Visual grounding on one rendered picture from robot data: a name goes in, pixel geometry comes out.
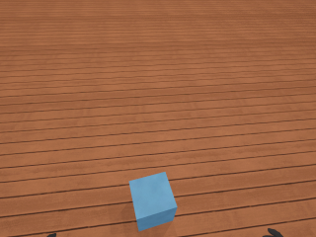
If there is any carton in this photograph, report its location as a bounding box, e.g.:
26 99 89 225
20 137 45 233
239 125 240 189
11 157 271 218
129 172 178 231

